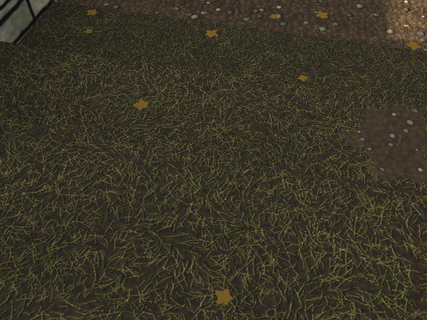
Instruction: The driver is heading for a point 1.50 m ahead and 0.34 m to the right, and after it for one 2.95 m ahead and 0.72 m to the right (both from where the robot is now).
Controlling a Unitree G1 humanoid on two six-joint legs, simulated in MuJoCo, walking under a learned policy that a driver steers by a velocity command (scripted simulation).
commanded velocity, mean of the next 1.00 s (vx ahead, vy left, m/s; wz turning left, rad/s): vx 0.44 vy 0.00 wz -0.30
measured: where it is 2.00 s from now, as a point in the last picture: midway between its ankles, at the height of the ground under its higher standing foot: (289, 175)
